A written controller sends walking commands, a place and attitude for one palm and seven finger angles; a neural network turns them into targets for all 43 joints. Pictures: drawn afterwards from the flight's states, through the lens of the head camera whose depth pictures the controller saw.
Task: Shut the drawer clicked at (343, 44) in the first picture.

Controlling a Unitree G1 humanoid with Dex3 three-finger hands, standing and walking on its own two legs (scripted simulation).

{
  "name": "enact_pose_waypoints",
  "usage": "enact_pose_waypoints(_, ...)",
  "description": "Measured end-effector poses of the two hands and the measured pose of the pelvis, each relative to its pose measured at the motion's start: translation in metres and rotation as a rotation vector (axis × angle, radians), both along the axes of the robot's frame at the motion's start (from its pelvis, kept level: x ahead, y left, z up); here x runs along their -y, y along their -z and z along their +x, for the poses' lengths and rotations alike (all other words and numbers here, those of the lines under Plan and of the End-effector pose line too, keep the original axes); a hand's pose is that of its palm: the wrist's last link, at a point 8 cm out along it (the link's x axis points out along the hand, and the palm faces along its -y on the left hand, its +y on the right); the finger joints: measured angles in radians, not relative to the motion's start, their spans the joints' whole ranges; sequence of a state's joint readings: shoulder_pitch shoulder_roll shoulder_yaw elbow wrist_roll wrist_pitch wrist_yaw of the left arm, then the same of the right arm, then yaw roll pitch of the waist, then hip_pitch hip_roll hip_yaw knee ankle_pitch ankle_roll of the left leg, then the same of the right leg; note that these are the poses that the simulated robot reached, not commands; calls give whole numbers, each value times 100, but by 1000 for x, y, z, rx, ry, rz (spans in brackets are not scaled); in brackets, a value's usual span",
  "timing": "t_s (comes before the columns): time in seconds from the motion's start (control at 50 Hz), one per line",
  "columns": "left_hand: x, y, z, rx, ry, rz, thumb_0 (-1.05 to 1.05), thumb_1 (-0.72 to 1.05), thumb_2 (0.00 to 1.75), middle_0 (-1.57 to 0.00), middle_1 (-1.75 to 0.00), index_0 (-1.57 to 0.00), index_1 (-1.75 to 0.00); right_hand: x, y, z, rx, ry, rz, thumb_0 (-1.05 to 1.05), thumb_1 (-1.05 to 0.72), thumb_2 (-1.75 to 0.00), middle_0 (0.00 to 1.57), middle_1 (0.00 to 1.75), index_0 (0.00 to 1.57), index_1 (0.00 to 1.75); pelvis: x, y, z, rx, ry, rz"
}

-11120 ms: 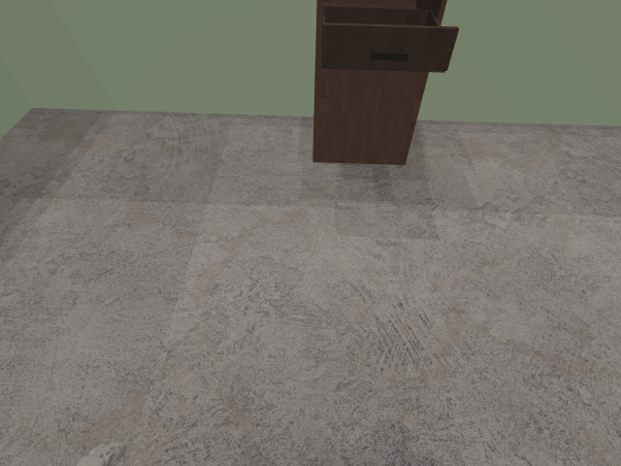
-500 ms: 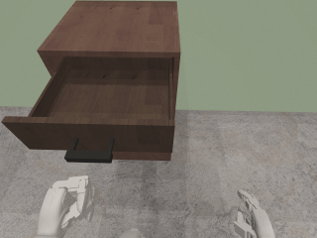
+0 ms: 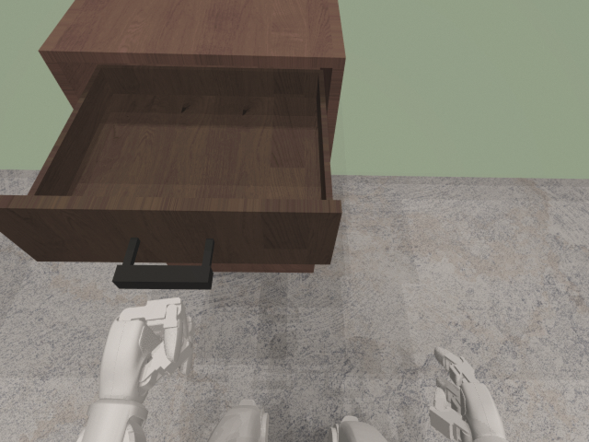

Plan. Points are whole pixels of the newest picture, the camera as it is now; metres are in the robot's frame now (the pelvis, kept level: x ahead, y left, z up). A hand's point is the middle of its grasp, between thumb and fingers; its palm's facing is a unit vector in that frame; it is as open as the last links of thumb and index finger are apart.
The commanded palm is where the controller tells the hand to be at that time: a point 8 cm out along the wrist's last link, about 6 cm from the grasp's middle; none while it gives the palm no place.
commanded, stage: bring the fist close to the handle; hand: left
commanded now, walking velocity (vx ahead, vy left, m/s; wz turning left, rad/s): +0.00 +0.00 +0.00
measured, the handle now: (168, 261) +0.34 +0.19 +0.04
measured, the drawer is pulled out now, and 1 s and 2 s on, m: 0.30 0.29 0.17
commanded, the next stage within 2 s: push the drawer shut in 0.52 s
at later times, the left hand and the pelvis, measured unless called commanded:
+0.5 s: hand (197, 346) +0.24 +0.13 +0.03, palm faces -0.01 -1.00 -0.01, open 3.3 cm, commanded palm +0.22 +0.18 +0.04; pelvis -0.01 +0.01 -0.01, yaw +0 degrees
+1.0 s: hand (200, 319) +0.27 +0.13 +0.03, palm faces +0.01 -1.00 -0.05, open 3.3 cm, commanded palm +0.26 +0.19 +0.04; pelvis -0.01 +0.00 -0.01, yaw +0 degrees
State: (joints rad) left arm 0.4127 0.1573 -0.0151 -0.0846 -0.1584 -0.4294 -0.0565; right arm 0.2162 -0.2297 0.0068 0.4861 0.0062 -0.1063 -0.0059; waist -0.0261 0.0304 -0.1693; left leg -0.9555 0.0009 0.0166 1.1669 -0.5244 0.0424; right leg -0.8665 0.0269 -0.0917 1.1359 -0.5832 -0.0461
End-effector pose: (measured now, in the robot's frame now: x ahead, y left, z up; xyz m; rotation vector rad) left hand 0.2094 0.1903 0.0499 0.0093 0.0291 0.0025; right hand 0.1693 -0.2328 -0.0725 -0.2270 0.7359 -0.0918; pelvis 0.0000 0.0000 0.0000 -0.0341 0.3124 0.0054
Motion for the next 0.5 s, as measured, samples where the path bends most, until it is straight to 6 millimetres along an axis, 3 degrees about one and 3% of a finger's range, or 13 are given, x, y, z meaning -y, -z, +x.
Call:
enact_pose_waypoints(0.18, -1, 23, 15, -27, 5, 1, 1, 90, 90, -140, -160, -140, -160, -15, 14, -2, -43, -29, 10, 1, -90, -90, 20, 30, 21, 30, -8, 10, -5, -26, 1, -10)
enact_pose_waypoints(0.36, -3, 4, 11, 17, -13, 1, 1, 90, 90, -140, -160, -140, -160, -19, 11, -10, -70, -11, 19, 1, -90, -90, 20, 30, 21, 30, -13, 6, -3, -16, 4, -13)
enact_pose_waypoints(0.5, 6, 21, 5, -46, 9, -1, 1, 90, 90, -140, -160, -140, -160, -16, 9, -11, -68, -14, 1, 1, -90, -90, 20, 30, 21, 30, -12, 7, -6, -14, 0, -12)
